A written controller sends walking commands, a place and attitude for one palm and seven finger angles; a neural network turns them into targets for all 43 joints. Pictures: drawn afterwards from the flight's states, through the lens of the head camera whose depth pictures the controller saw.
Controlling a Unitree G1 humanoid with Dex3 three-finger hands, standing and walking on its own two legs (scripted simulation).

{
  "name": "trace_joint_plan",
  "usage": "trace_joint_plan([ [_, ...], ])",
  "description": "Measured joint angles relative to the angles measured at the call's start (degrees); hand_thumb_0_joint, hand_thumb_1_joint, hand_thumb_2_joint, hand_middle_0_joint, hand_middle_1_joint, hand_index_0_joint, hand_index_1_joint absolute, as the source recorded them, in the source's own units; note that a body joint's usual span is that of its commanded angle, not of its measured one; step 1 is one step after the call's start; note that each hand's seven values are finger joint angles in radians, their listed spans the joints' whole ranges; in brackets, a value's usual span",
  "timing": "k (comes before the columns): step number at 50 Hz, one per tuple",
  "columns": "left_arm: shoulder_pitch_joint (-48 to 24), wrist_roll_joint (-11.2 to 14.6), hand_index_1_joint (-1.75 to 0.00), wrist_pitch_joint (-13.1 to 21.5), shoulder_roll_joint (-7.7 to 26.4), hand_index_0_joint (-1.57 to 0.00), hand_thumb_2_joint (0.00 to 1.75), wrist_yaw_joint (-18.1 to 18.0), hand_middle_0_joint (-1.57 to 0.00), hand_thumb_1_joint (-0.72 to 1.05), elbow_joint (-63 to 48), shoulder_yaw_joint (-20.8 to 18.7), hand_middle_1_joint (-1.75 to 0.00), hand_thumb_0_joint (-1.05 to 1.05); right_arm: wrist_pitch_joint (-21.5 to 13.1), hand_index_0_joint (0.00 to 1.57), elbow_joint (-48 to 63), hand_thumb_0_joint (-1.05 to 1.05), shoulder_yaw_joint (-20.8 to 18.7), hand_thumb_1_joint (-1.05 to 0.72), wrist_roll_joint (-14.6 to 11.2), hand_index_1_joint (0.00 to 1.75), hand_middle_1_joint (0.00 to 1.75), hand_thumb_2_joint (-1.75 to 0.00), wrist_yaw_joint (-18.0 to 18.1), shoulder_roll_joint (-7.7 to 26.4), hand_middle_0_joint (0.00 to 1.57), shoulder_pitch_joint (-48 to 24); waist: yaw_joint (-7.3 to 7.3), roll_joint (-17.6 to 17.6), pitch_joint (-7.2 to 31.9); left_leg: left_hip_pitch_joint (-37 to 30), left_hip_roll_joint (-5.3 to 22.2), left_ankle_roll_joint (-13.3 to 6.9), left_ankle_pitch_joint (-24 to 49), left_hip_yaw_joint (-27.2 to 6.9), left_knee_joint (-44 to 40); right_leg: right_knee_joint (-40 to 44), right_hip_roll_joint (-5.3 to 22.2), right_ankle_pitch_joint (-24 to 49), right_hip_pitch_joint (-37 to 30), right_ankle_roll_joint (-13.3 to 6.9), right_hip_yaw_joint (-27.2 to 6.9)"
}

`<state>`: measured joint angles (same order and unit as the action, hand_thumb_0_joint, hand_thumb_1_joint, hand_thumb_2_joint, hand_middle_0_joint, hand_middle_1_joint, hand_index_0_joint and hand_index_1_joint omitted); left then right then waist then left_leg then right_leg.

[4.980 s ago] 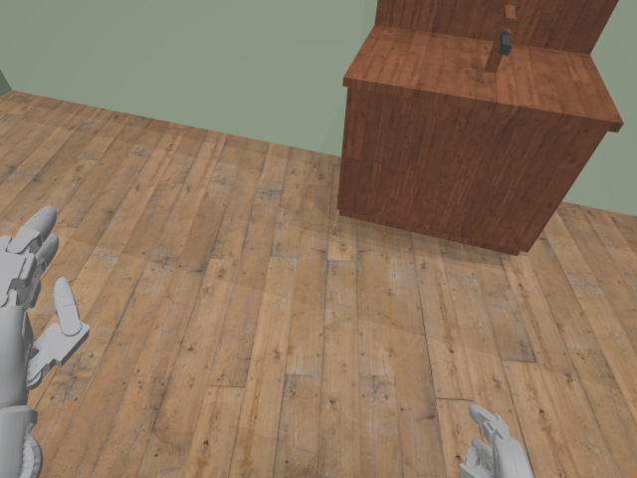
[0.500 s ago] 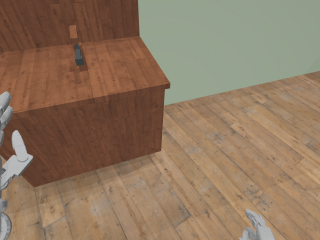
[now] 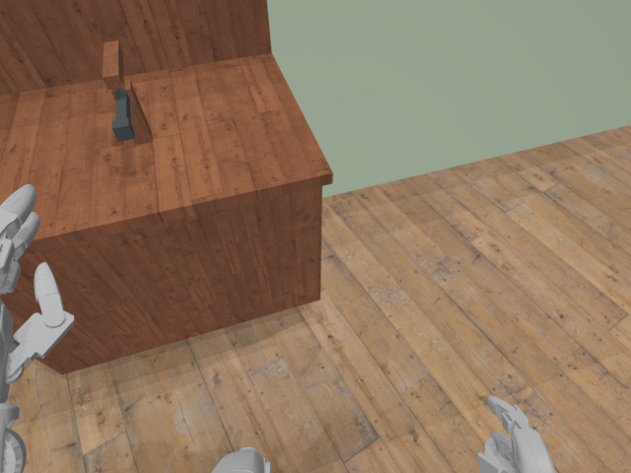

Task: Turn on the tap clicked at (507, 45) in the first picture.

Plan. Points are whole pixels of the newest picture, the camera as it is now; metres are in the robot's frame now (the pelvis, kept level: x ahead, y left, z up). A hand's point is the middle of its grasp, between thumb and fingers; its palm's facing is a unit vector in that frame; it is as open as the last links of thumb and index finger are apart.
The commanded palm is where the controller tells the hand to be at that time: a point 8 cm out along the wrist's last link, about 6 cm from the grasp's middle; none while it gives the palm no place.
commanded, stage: take the last steps up to it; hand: left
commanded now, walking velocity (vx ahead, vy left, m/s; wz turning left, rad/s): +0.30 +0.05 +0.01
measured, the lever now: (123, 129) +0.63 +0.39 +0.05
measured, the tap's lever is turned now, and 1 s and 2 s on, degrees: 0 0 0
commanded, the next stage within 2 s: come to a stop and stand still in 0.74 s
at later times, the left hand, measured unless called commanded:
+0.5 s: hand (133, 214) +0.34 +0.22 +0.17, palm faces +0.41 -0.78 -0.46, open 7.4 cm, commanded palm +0.28 +0.26 +0.17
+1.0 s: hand (129, 152) +0.43 +0.25 +0.18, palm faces +0.42 -0.82 -0.38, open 7.4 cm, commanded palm +0.37 +0.28 +0.17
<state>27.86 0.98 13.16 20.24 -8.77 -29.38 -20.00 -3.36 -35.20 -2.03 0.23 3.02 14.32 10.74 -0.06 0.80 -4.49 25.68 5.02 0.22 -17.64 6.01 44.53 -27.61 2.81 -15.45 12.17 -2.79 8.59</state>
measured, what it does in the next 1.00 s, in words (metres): walks ahead: left foot, then right foot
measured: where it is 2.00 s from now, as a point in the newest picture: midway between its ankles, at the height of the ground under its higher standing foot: (322, 472)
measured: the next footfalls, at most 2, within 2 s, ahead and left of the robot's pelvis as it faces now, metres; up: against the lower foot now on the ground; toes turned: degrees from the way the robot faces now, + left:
left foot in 0.10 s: +0.12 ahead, +0.14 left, +0.00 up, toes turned +8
right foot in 0.42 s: +0.21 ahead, -0.12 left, +0.00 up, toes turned -10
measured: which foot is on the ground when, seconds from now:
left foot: up 0.00-0.08, down 0.10-0.42, up 0.44-0.76, down 0.78-1.00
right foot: down 0.00-0.10, up 0.12-0.40, down 0.42-0.78, up 0.80-1.00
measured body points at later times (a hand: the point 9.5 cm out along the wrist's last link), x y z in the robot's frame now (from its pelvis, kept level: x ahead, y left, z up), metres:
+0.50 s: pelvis +0.12 -0.02 -0.02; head +0.14 -0.04 +0.43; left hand +0.31 +0.26 +0.19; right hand +0.27 -0.23 -0.14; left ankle +0.08 +0.12 -0.70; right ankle +0.17 -0.12 -0.74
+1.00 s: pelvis +0.21 +0.00 +0.00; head +0.22 +0.02 +0.45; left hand +0.40 +0.29 +0.20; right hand +0.38 -0.20 -0.08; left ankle +0.21 +0.11 -0.74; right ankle +0.22 -0.11 -0.71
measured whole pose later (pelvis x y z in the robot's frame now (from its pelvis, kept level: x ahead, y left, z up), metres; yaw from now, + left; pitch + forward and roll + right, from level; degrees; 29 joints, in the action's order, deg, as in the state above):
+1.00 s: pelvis +0.21 +0.00 +0.00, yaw +0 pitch -1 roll -1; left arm 25.2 2.0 11.4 22.0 -9.2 -29.5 -21.4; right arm -5.6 -33.7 1.3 0.1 1.6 7.6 11.4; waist 0.0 0.7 -2.6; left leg 13.2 3.1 -0.8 -14.5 5.9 28.6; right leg -43.3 1.3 -20.8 20.6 1.4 4.3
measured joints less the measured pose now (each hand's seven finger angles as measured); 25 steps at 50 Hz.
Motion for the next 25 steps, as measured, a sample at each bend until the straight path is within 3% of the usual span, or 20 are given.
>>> trace_joint_plan([
  [5, 0.3, 0.3, -0.3, 0.4, 1.2, -0.21, 0.9, -1.1, -0.22, 0.88, -4.1, -0.6, -0.3, 0.01, -0.5, 0.2, 2.2, 0.02, -1.1, -0.91, -0.1, 0.3, 0.3, -0.9, 0.8, 1.0, 0.2, 1.6, -0.2, 0.4, 1.3, -8.7, -1.2, -1.1, 5.0, 2.1, -14.5, -5.9, -0.1, -5.7, -1.0, 1.7, -0.6],
  [7, -1.5, 0.6, -0.3, 0.7, 2.2, -0.21, 0.9, -1.5, -0.22, 0.88, -2.7, -1.7, -0.3, 0.01, -0.2, 0.2, 2.2, 0.02, -1.3, -0.91, -0.4, 0.3, 0.3, -0.9, 1.1, -0.6, 0.19, 0.8, -0.26, 1.9, 1.2, -9.0, -2.0, -1.4, 3.3, 3.1, -11.7, -15.1, 0.6, -10.4, 1.9, 2.1, -3.3],
  [9, -3.5, 0.5, -0.3, 0.7, 2.7, -0.21, 0.9, -1.4, -0.22, 0.89, 0.5, -2.3, -0.3, 0.01, -0.5, 0.2, 1.9, 0.01, -0.4, -0.91, -0.3, 0.3, 0.3, -0.9, 1.1, -2.4, 0.19, 0.2, 0.44, 1.7, 1.7, -9.6, -1.8, -1.3, 1.9, 2.9, -11.0, -26.7, -0.3, -14.0, 6.4, 2.5, -5.0],
  [12, -5.0, 0.5, -0.3, -0.6, 2.5, -0.21, 0.9, -0.9, -0.22, 0.89, 3.1, -2.3, -0.3, 0.01, -1.1, 0.2, 1.5, 0.01, 1.3, -0.91, -0.7, 0.3, 0.3, -0.9, 0.3, -4.9, 0.19, 0.3, 1.08, 0.6, 2.3, -11.1, -1.0, -1.0, 2.1, 2.0, -13.0, -33.4, -0.3, -12.1, 12.0, 3.3, -4.8],
  [16, -2.2, 0.7, -0.3, -0.8, 1.0, -0.21, 0.9, -0.3, -0.21, 0.89, 1.0, -1.3, -0.3, 0.01, -2.3, 0.2, 1.3, 0.01, 3.2, -0.9, -0.6, 0.3, 0.3, -0.9, -0.8, -7.1, 0.2, 1.5, 0.59, -0.9, 2.2, -13.3, 0.0, 0.1, 2.0, 2.1, -15.5, -23.9, 1.5, -6.4, 14.0, 4.1, -3.3],
  [20, 0.4, 0.3, -0.3, -0.4, 1.7, -0.21, 0.9, 0.0, -0.21, 0.89, -0.2, -0.9, -0.3, 0.01, -2.9, 0.21, 0.9, 0.01, 4.1, -0.9, -0.4, 0.3, 0.3, -0.9, -0.9, -7.6, 0.2, 2.9, -0.16, -2.3, 1.7, -14.3, 0.9, 1.7, -0.9, 1.6, -13.2, -9.5, 1.2, -1.6, 9.5, 4.4, -1.0],
  [22, -0.5, -0.2, -0.3, -0.2, 2.6, -0.21, 0.9, 0.0, -0.21, 0.89, 0.5, -1.2, -0.3, 0.01, -2.6, 0.21, 0.4, 0.01, 4.0, -0.9, -0.4, 0.3, 0.3, -0.9, -0.6, -7.0, 0.2, 3.1, -0.54, -3.0, 1.3, -12.4, 1.7, 1.1, -4.5, 0.8, -6.7, -6.2, 0.6, 3.3, 7.6, 2.9, -0.2],
  [25, -4.1, -0.4, -0.3, -0.5, 0.5, -0.21, 0.9, 0.3, -0.22, 0.89, 3.1, -0.1, -0.3, 0.01, -1.3, 0.21, -2.9, 0.01, 2.9, -0.9, -0.2, 0.3, 0.3, -0.9, -0.4, -4.5, 0.2, 0.8, -1.01, -4.2, 0.2, -5.1, -0.3, 0.1, -9.5, -3.1, 12.0, -9.5, 0.6, 0.2, 7.7, 0.6, 0.6],
])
